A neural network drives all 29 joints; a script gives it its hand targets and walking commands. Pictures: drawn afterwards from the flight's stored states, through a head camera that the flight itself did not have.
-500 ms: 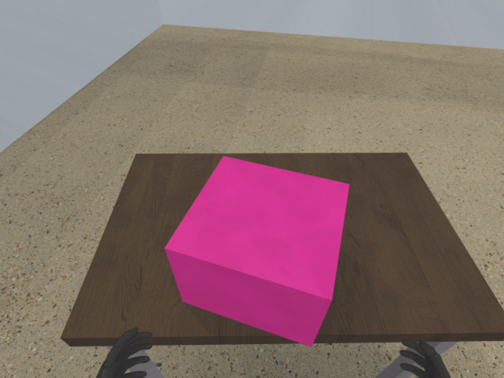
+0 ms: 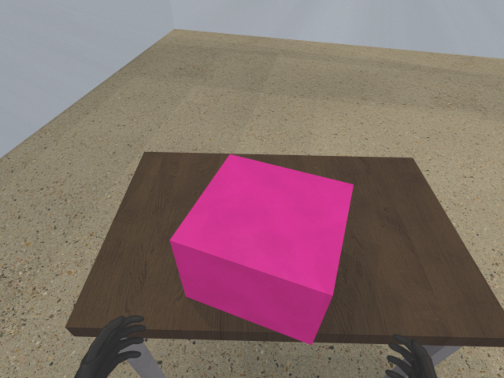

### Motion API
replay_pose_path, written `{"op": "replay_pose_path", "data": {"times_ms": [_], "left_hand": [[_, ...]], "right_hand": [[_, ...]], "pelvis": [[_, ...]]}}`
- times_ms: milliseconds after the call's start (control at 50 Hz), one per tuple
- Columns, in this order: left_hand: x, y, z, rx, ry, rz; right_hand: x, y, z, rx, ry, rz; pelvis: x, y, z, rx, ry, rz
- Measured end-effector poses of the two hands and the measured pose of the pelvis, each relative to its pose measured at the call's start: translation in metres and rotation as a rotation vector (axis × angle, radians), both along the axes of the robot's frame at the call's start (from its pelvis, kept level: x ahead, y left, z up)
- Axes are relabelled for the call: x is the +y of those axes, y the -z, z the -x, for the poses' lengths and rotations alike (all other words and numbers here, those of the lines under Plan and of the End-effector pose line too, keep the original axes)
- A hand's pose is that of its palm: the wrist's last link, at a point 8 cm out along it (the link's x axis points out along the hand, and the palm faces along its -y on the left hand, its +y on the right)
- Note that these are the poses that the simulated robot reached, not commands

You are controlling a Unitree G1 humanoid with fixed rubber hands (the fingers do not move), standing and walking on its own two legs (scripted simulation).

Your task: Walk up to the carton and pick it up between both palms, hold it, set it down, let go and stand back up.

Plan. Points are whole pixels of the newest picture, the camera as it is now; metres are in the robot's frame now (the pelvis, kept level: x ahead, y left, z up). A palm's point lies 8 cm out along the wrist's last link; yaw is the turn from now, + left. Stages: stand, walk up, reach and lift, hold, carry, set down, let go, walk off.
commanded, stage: reach and lift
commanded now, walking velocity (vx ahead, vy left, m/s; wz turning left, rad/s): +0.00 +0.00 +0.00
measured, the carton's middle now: (267, 241) +0.40 +0.01 -0.04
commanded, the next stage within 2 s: none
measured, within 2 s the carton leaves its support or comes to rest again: neither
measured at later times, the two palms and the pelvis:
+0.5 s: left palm (92, 365) +0.16 +0.26 -0.01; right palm out of the picture +0.15 -0.18 -0.03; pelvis +0.01 +0.01 +0.00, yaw +1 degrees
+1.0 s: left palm (113, 304) +0.23 +0.25 +0.02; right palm (414, 341) +0.20 -0.20 +0.01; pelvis +0.02 +0.00 +0.00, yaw +1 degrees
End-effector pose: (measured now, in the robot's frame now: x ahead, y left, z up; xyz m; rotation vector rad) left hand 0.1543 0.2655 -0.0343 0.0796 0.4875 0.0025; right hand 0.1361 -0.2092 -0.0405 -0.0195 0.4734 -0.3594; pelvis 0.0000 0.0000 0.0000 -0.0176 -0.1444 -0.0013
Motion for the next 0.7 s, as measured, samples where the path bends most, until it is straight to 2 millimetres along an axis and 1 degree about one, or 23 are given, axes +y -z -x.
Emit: {"op": "replay_pose_path", "data": {"times_ms": [140,220,320,400,480,600,700], "left_hand": [[0.004,-0.006,0.002,-0.065,0.026,0.007],[0.004,-0.008,0.004,-0.084,0.046,0.005],[0.003,-0.015,0.006,-0.107,0.058,0.001],[0.001,-0.016,0.005,-0.103,0.06,0.01],[-0.001,-0.019,-0.002,-0.116,0.06,0.023],[-0.008,-0.025,-0.019,-0.132,0.076,0.035],[-0.009,-0.032,-0.037,-0.141,0.072,0.032]], "right_hand": [[0.02,-0.006,-0.001,-0.049,0.004,-0.023],[0.031,-0.004,0.0,-0.057,0.005,-0.035],[0.038,-0.003,0.0,-0.084,0.014,-0.047],[0.038,-0.004,-0.006,-0.097,0.015,-0.042],[0.033,-0.009,-0.015,-0.108,0.012,-0.031],[0.021,-0.019,-0.031,-0.127,0.012,-0.02],[0.015,-0.028,-0.043,-0.127,0.008,-0.02]], "pelvis": [[0.004,0.002,-0.001,0.001,-0.003,0.003],[0.008,0.003,-0.002,0.003,-0.004,0.009],[0.013,0.004,-0.004,0.004,-0.003,0.015],[0.015,0.004,-0.006,0.002,-0.008,0.015],[0.015,0.003,-0.009,0.007,-0.014,0.013],[0.012,0.002,-0.012,0.011,-0.016,0.011],[0.007,0.0,-0.014,0.018,-0.018,0.004]]}}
